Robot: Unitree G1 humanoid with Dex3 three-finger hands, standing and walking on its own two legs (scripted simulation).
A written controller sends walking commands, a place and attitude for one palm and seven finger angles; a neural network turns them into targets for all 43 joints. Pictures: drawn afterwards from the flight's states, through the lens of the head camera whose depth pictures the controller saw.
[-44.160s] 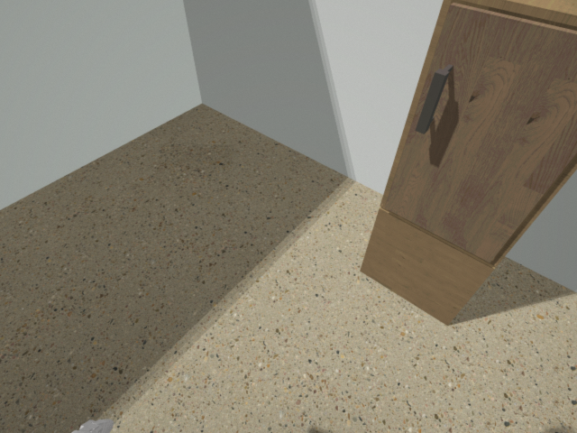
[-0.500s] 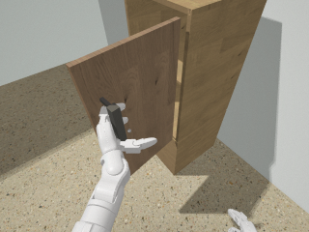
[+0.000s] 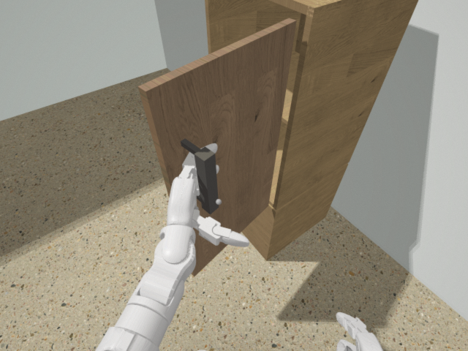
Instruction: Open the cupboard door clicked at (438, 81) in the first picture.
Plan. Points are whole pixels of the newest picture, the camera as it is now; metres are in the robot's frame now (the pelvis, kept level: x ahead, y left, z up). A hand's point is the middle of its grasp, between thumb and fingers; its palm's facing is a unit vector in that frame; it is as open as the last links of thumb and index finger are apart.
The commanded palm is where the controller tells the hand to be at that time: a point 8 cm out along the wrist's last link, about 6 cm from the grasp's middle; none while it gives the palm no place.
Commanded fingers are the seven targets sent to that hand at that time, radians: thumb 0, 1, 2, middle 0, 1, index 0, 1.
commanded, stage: slide the hand sideways off the handle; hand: left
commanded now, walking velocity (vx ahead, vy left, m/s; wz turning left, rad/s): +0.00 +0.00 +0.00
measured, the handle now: (199, 177) +0.39 +0.09 +0.10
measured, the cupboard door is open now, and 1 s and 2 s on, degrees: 101 100 100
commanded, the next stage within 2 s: draw the hand back to the body in 1.06 s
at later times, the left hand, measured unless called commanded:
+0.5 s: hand (207, 225) +0.30 +0.06 +0.09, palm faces -0.11 -0.99 +0.00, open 16.4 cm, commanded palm +0.27 +0.13 +0.09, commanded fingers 0.00 -0.50 0.30 -0.15 -0.30 -0.15 -0.30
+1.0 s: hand (169, 258) +0.24 +0.11 +0.09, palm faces -0.04 -1.00 -0.03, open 16.3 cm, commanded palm +0.21 +0.18 +0.09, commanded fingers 0.00 -0.50 0.30 -0.15 -0.30 -0.15 -0.30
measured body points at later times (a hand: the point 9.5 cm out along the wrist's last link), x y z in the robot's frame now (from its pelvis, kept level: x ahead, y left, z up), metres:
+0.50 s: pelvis +0.02 +0.01 +0.01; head +0.02 +0.00 +0.46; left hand +0.30 +0.12 +0.09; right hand +0.17 -0.22 -0.08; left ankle +0.05 +0.09 -0.71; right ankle -0.01 -0.10 -0.71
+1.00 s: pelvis +0.03 -0.02 +0.00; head +0.04 -0.03 +0.45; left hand +0.23 +0.17 +0.09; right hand +0.21 -0.25 -0.07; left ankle +0.05 +0.09 -0.70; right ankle -0.01 -0.10 -0.71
